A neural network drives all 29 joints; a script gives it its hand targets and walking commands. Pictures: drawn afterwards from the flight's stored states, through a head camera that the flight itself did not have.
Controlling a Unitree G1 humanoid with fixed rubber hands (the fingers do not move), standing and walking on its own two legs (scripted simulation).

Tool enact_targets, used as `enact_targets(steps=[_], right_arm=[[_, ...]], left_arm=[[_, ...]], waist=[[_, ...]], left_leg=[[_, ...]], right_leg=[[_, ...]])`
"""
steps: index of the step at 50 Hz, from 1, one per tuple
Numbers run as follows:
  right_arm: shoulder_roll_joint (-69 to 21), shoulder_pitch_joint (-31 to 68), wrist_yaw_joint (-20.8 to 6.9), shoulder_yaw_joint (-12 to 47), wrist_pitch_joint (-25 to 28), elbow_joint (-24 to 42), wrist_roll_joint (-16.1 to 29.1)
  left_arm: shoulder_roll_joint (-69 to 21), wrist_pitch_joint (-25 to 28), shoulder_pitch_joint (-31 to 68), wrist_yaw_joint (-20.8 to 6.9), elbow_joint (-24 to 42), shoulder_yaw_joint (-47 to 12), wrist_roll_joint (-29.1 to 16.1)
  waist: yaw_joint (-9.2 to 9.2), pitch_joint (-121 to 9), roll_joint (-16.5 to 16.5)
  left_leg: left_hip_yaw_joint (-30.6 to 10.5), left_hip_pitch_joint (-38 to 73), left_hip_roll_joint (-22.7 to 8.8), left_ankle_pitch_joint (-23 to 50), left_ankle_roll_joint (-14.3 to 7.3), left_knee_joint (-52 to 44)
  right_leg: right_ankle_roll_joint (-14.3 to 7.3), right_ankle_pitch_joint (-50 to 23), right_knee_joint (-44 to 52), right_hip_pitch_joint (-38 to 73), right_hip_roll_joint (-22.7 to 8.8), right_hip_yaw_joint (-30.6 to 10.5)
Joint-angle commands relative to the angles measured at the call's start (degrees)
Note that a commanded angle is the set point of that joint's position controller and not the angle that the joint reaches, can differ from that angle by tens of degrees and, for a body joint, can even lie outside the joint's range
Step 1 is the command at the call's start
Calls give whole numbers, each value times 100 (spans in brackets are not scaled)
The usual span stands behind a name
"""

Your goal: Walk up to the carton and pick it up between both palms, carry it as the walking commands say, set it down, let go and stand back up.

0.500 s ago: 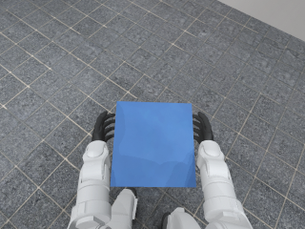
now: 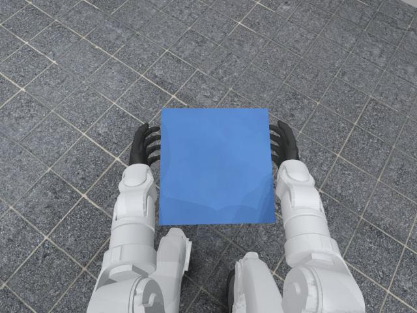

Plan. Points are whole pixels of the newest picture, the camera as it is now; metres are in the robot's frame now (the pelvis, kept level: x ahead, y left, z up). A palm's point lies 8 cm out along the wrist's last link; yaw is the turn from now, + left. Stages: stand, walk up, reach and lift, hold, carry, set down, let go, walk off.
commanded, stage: set down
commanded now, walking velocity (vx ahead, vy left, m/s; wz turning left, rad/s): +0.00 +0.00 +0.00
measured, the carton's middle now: (212, 172) +0.39 +0.05 -0.14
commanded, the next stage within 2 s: none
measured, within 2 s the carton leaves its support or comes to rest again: neither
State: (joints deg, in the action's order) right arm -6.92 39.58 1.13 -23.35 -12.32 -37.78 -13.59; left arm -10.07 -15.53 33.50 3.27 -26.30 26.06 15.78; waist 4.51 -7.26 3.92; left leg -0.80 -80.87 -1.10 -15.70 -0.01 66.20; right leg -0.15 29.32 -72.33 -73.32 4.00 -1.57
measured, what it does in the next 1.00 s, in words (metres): lowers itself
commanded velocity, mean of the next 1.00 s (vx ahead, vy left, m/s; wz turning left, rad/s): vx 0.00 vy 0.00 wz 0.00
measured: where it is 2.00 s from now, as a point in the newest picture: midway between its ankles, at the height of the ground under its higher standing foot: (205, 292)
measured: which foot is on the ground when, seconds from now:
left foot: down 0.00-1.00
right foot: down 0.00-1.00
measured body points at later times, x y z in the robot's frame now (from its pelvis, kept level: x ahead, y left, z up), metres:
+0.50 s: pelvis -0.01 -0.02 -0.08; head +0.21 +0.02 +0.31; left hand +0.40 +0.20 -0.16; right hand +0.46 -0.09 -0.15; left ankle +0.13 +0.12 -0.61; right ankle +0.03 -0.12 -0.61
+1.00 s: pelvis -0.03 -0.01 -0.14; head +0.25 +0.02 +0.22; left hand +0.42 +0.20 -0.25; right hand +0.47 -0.09 -0.24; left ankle +0.13 +0.12 -0.61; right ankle +0.03 -0.12 -0.61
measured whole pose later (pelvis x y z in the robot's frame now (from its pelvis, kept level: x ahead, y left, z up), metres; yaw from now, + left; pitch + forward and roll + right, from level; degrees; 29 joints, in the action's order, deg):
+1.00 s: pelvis -0.03 -0.01 -0.14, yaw -2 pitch +43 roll -3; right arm -1.5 57.4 6.5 -20.3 -12.0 -45.3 -8.9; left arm -1.2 -14.2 50.9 3.5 -35.8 27.4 10.6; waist 5.7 -7.6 3.5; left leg -3.2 -117.7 -1.6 -20.2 1.4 94.3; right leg -0.4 36.0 -101.7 -109.4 6.3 0.7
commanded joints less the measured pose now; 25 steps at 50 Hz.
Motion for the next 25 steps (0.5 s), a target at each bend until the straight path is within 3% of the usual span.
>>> enact_targets(steps=[1, 25], right_arm=[[-5561, 3210, -1323, 3038, 53, -419, 535], [-5639, 4268, -854, 3025, -23, -637, 821]], left_arm=[[-5333, -17, 3374, -1194, -615, -3554, -627], [-4724, -3, 4527, -1347, -902, -3157, -833]], waist=[[141, -4132, -339], [314, -5240, -144]], left_leg=[[-283, 4584, 718, 516, 58, -104], [210, 2626, 868, 976, 63, 1529]], right_leg=[[-100, -275, 873, -764, 679, -42], [122, -456, -325, -1537, 831, 42]])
